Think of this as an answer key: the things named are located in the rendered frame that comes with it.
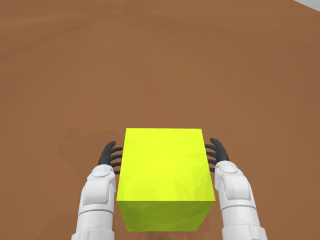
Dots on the robot left hand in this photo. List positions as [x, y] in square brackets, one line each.
[106, 159]

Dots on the robot right hand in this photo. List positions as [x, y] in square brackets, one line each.
[220, 154]

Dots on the carton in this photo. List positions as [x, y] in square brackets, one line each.
[165, 183]

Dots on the left robot forearm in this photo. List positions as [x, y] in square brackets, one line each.
[96, 208]

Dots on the right robot forearm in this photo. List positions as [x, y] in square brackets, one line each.
[237, 204]

